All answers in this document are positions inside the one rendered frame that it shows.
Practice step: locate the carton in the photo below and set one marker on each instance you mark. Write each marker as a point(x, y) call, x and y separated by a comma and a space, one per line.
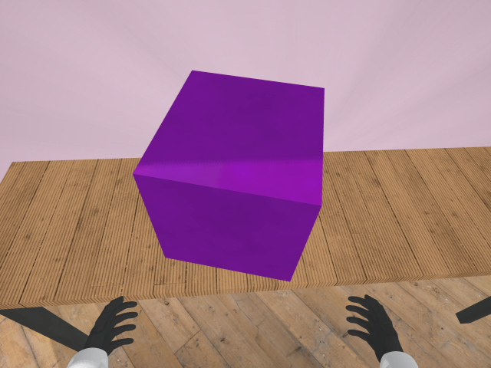
point(232, 178)

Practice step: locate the table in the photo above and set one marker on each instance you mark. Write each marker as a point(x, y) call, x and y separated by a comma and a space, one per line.
point(78, 232)

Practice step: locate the right robot hand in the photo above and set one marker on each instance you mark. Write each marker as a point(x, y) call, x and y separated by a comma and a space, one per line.
point(382, 336)

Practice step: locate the left robot forearm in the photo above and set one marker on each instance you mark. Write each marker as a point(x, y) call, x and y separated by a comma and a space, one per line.
point(89, 358)

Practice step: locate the right robot forearm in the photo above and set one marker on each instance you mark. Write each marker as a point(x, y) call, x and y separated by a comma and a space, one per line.
point(397, 359)

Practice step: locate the left robot hand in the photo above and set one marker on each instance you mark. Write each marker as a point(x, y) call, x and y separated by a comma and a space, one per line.
point(104, 329)

